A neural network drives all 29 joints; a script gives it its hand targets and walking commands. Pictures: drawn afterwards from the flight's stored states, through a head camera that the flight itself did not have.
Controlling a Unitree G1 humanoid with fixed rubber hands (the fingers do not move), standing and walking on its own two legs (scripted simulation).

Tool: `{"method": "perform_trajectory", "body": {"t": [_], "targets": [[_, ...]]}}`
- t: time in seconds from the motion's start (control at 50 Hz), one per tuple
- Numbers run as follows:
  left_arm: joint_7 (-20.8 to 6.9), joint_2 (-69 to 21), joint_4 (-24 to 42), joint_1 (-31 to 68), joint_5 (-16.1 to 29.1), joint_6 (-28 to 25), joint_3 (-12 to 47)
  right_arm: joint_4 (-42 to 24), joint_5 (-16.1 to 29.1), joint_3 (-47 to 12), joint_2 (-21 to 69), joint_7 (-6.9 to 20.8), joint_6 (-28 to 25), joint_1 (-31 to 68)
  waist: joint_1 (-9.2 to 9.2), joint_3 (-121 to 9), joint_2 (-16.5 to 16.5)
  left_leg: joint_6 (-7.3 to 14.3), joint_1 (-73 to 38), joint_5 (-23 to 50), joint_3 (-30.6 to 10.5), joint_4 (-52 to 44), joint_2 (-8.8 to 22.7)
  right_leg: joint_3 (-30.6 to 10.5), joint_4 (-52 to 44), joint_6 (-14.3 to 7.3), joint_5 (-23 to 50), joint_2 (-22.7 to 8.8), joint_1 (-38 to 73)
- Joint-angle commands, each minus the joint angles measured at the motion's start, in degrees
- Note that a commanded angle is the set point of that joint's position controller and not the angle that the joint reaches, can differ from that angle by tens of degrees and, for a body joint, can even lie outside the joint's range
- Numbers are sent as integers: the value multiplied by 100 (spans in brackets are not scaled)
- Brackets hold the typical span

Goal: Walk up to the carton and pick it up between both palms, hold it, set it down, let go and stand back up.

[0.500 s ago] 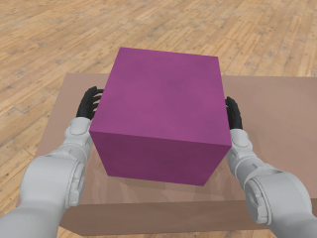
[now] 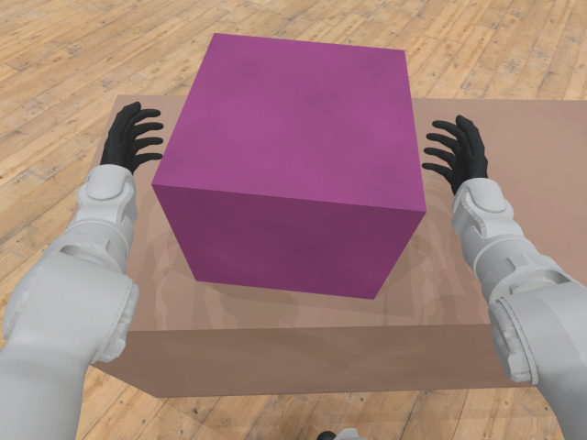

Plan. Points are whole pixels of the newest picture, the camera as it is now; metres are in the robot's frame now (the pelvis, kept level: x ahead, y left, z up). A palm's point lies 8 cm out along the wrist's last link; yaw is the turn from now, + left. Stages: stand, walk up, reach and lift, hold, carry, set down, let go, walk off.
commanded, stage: set down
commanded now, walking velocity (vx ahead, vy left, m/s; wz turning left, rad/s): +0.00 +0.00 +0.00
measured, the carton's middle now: (296, 170) +0.51 -0.04 +0.05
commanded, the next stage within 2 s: none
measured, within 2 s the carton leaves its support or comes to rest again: neither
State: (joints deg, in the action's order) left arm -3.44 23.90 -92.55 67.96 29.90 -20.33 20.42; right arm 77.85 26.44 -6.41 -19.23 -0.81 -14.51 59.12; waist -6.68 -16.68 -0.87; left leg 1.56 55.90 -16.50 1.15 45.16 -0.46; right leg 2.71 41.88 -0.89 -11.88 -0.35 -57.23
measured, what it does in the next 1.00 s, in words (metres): rises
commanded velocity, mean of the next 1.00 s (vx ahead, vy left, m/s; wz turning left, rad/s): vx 0.00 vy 0.00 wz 0.00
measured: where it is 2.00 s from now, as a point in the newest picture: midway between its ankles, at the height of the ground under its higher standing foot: outside the picture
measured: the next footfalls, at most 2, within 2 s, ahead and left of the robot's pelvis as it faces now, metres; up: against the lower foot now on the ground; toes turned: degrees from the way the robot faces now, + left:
none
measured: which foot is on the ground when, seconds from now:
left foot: down 0.00-1.00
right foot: down 0.00-1.00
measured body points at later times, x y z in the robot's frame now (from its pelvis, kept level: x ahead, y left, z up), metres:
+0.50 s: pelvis +0.03 +0.01 +0.04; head +0.07 +0.02 +0.49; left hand +0.52 +0.21 +0.20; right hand +0.46 -0.28 +0.19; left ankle +0.03 +0.10 -0.69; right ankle +0.06 -0.11 -0.69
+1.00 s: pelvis +0.03 +0.00 +0.05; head +0.03 +0.02 +0.50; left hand +0.46 +0.22 +0.16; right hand +0.40 -0.26 +0.15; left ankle +0.03 +0.10 -0.69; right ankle +0.06 -0.11 -0.69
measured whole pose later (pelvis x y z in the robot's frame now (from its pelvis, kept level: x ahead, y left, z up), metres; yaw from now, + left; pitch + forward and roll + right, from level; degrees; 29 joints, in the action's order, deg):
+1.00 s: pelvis +0.03 +0.00 +0.05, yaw +0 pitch +3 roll -1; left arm -6.0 25.7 -58.7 41.7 18.5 0.9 4.9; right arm 49.5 22.7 -1.5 -18.4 -6.0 0.8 34.6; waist -4.7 -4.4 0.6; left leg 1.5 15.2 -12.3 1.0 24.2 -0.2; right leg 1.9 19.3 -0.6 -6.8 1.0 -16.0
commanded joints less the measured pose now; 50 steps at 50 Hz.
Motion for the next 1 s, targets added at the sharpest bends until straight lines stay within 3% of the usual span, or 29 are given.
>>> {"method": "perform_trajectory", "body": {"t": [0.0, 0.08, 0.26, 0.36, 0.46, 0.56, 0.72, 0.86, 0.98], "targets": [[-19, 1093, 848, 2448, -162, 115, -243, -1068, -94, 272, -1080, -184, 6, 2080, -52, -3771, -231, -299, -1975, 950, 17, -590, -159, -83, -513, 393, 1399, 59, 3029], [-36, 1087, 800, 2397, -277, 348, -358, -966, -109, 294, -1101, -228, 191, 2033, -22, -3182, -285, -325, -2230, 954, -41, -849, -104, -62, -786, 308, 1278, 90, 3135], [-128, 964, 1386, 2319, -415, 886, -461, -961, 233, 117, -1337, -137, 577, 1899, -86, -2782, -567, -468, -3835, 2311, -237, -1049, 46, 114, -1295, 203, 2019, 224, 3028], [-188, 967, 1684, 2161, -496, 1327, -547, -1156, 332, 92, -1455, -114, 900, 1826, -71, -2244, -487, -426, -4331, 2474, -294, -1314, 99, 137, -1646, 143, 1894, 244, 3205], [-150, 1130, 2273, 2103, -502, 1671, -730, -1868, 302, 196, -1528, -145, 1202, 1823, 26, -2221, -383, -354, -4507, 2409, -245, -1558, 73, 94, -1823, 134, 1928, 240, 3695], [-197, 1140, 2422, 1745, -671, 2041, -960, -1941, 258, 156, -1454, -218, 1541, 1538, 67, -1662, -186, -234, -4551, 2166, -214, -1857, 60, 27, -2023, 98, 1849, 213, 4207], [-309, 1100, 3152, 636, -1078, 2067, -1464, -2608, 60, 272, -1167, -452, 1506, 442, 83, -1257, -81, -175, -4713, 2296, -127, -2123, -14, -79, -2177, 109, 2172, 204, 5080], [-280, 1057, 3972, -62, -1197, 1981, -1739, -3471, -271, 613, -957, -527, 1372, -268, 158, -754, -201, -184, -4866, 1908, -57, -2280, -11, -75, -2330, 32, 1438, 202, 5023], [-211, 1083, 4472, -391, -1020, 1844, -1782, -4111, -584, 902, -764, -511, 1354, -650, 168, -779, -151, -130, -4740, 1426, -46, -2328, 12, -105, -2270, 7, 1023, 163, 4960]]}}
